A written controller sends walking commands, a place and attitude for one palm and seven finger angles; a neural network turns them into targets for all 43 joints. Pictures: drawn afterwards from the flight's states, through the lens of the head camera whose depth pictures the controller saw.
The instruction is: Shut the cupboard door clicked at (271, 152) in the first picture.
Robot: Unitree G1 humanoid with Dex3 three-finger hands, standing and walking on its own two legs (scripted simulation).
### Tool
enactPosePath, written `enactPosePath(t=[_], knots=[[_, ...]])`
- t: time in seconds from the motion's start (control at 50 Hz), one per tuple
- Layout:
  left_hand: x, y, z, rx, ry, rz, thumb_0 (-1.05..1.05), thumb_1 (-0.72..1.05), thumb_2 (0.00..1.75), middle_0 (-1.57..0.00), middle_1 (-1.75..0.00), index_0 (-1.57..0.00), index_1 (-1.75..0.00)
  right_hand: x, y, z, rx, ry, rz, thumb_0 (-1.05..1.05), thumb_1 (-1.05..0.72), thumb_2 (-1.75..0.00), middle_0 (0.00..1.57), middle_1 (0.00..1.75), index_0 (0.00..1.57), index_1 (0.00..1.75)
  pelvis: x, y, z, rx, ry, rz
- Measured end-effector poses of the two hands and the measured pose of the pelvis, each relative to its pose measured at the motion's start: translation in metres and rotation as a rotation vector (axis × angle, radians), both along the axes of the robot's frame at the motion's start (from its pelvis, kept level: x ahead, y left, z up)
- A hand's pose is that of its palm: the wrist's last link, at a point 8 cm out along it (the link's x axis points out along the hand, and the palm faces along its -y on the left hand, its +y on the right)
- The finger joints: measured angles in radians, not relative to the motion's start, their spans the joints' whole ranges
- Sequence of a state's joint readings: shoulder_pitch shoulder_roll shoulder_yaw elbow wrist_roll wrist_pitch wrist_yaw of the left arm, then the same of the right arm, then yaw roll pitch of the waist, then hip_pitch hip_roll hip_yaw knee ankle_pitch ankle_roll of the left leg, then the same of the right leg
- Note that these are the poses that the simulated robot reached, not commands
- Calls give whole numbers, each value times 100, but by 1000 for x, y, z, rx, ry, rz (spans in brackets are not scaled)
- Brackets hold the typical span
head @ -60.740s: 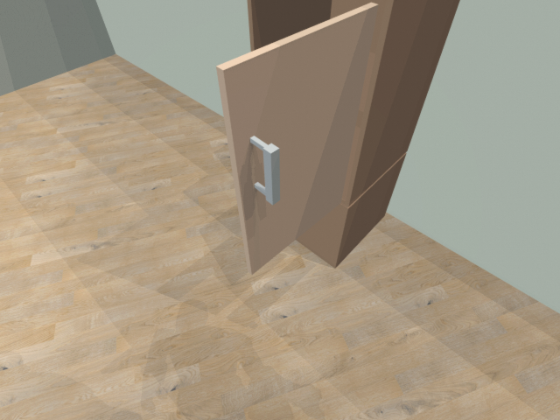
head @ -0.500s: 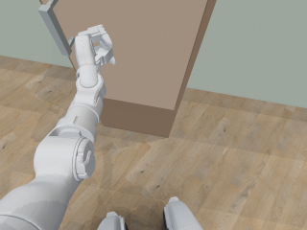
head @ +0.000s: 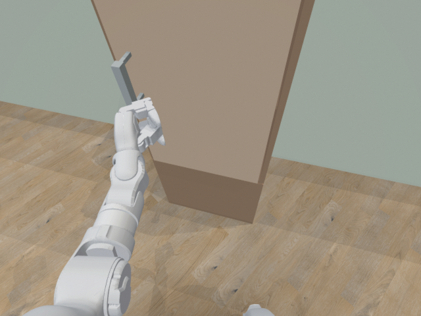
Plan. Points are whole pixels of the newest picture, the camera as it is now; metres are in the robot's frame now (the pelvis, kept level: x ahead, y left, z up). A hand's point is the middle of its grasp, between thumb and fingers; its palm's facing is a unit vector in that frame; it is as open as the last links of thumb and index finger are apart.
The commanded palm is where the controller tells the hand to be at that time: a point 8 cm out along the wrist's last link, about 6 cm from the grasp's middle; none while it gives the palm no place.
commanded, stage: draw the hand back to the body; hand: left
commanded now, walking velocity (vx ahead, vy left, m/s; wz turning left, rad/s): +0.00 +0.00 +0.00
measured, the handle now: (130, 83) +0.63 +0.17 +0.07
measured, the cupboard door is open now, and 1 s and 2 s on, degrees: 0 0 0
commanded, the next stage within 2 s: step back with the hand held close in 1.34 s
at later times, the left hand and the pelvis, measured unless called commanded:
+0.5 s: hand (76, 192) +0.29 +0.18 +0.15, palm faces +0.17 -0.96 -0.22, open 3.2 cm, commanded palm +0.25 +0.23 +0.16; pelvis -0.01 +0.00 +0.03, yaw +1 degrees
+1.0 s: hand out of the picture +0.18 +0.30 +0.20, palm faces +0.51 -0.76 -0.41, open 6.4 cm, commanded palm +0.14 +0.32 +0.21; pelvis +0.01 +0.02 +0.04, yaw +2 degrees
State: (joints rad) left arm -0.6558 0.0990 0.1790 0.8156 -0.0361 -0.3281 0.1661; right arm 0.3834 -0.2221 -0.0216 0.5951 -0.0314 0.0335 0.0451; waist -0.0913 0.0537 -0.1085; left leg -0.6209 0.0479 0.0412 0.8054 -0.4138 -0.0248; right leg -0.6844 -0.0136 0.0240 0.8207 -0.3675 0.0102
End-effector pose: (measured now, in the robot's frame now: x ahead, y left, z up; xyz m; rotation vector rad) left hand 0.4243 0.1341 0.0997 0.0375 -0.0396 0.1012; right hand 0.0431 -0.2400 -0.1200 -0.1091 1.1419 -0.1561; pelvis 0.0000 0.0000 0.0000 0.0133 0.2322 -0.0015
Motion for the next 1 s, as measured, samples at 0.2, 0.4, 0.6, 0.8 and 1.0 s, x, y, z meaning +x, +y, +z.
enactPosePath(t=[0.2,0.4,0.6,0.8,1.0], knots=[[-65,34,28,-6,-38,-41,2,90,90,-130,-150,-130,-150,37,-9,25,-57,-157,41,1,-90,-90,20,30,20,30,-7,0,14,-10,-122,27],[-130,65,50,144,-30,-15,2,90,90,-117,-137,-118,-136,106,8,68,-59,-410,58,1,-90,-90,19,30,20,30,-10,2,28,0,-231,18],[-193,117,70,227,-33,141,2,89,90,-93,-110,-93,-109,138,42,88,-35,-478,167,1,-90,-90,20,30,20,30,-7,8,39,-6,-297,35],[-243,158,91,315,-46,292,2,89,90,-66,-80,-66,-79,140,55,82,-21,-459,203,2,-90,-90,20,30,20,30,1,13,41,-9,-312,40],[-287,193,114,438,-55,433,2,89,90,-39,-50,-39,-50,139,46,79,-48,-458,187,2,-90,-90,20,30,20,30,8,16,41,-13,-311,38]])
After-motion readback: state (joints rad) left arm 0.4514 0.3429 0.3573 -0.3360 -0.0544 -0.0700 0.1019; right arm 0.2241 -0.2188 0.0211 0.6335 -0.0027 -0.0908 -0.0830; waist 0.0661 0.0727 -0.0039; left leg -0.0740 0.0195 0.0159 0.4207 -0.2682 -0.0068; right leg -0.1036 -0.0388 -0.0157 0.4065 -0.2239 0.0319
